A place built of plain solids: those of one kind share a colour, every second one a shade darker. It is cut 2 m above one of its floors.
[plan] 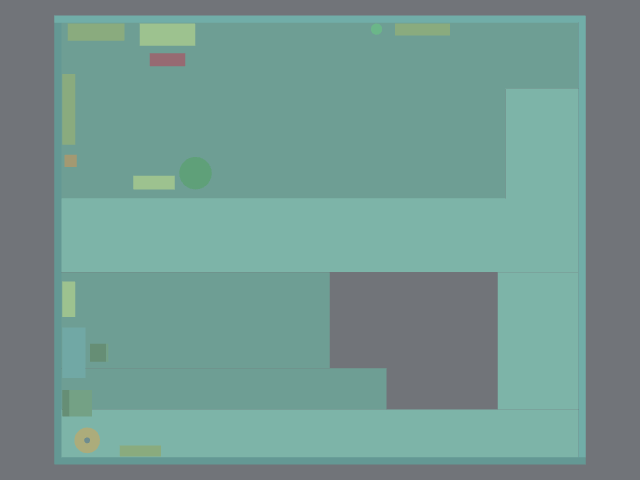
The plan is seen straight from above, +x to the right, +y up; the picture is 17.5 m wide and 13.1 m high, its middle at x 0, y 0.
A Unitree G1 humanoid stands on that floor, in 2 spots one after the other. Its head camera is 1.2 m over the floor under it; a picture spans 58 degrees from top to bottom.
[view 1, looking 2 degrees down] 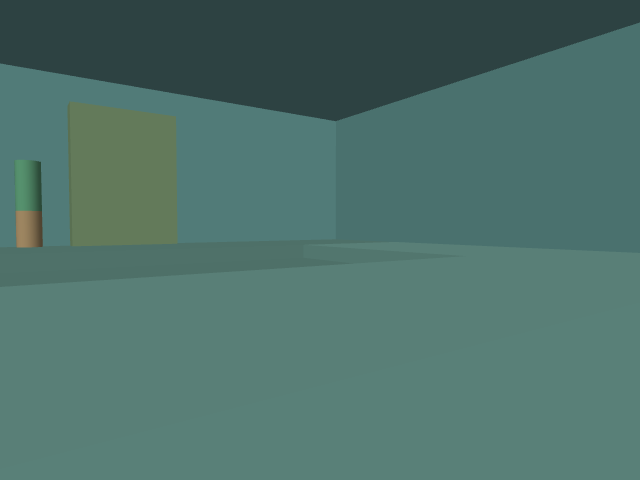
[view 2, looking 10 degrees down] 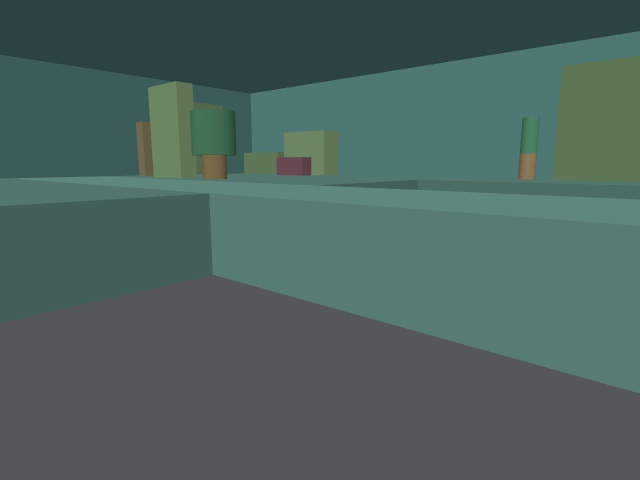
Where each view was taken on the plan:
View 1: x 1.40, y -1.55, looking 55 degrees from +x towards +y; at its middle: floor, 8.93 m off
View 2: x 4.18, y -3.59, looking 131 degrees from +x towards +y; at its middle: floor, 3.65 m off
